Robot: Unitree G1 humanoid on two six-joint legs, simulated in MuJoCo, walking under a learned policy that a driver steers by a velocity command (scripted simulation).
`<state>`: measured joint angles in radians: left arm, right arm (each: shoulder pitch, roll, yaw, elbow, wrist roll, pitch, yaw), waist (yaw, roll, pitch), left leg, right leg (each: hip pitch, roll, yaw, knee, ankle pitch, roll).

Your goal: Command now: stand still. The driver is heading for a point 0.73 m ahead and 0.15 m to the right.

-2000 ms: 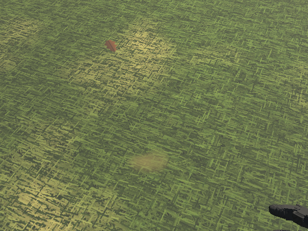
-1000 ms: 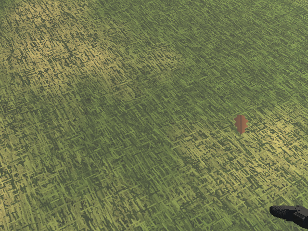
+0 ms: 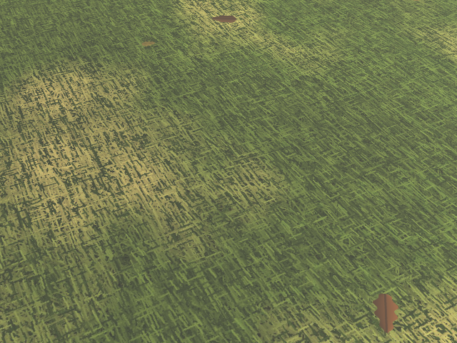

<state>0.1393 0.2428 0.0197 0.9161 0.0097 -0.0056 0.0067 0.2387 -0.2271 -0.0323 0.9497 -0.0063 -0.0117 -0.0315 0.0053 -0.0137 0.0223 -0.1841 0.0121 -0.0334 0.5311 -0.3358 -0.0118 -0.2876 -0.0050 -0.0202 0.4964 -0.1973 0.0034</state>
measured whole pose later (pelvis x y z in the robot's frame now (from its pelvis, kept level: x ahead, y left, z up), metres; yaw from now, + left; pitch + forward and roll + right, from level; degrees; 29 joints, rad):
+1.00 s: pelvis +0.04 +0.00 +0.00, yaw -1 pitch -1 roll +0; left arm 0.24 0.22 0.03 1.11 -0.02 -0.03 0.01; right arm 0.36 -0.22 -0.04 1.11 0.02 -0.03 -0.04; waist -0.02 0.01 -0.01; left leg -0.10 0.01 -0.01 0.50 -0.40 0.02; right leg -0.31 -0.01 -0.05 0.72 -0.43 -0.05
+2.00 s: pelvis +0.54 -0.01 +0.00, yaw -15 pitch +1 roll +3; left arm 0.09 0.23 0.07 0.86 -0.02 -0.04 -0.04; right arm 0.32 -0.24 -0.06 1.01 0.00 -0.09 -0.02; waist -0.06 -0.02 0.02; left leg 0.09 -0.03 0.28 0.22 -0.33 0.00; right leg -0.67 -0.12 -0.02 0.71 0.00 -0.06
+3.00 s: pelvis +0.77 -0.08 +0.00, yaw -21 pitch -1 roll +0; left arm 0.18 0.22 0.05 1.05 0.00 0.00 0.03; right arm 0.11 -0.22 -0.05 1.07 0.00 -0.01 -0.03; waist 0.00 0.01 0.04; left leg -0.23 0.02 0.01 0.51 -0.25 -0.02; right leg -0.16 0.01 -0.03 0.49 -0.32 -0.02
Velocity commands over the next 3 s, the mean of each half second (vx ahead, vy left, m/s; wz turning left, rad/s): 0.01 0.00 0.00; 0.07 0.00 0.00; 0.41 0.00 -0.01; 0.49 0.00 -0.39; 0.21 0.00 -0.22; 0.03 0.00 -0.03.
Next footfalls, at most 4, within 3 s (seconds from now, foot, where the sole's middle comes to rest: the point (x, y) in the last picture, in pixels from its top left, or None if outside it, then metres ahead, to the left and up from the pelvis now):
1.52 left None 0.47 0.11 -0.77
2.10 right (292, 274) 0.73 -0.19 -0.77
2.52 left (228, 240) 0.86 0.02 -0.77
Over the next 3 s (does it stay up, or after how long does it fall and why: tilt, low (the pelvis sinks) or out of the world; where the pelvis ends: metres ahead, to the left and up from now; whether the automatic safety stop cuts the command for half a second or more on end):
stays up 0.77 -0.08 0.00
